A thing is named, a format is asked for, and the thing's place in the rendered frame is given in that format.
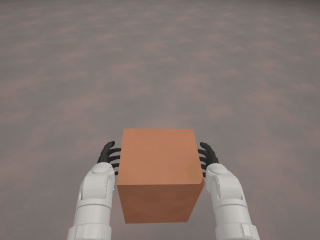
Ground carton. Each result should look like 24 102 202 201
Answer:
117 128 205 224

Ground robot right forearm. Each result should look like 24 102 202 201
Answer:
205 163 260 240

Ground robot left forearm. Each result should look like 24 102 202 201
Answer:
66 162 115 240

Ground robot right hand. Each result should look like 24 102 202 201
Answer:
197 142 219 177

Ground robot left hand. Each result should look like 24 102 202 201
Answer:
97 141 122 175

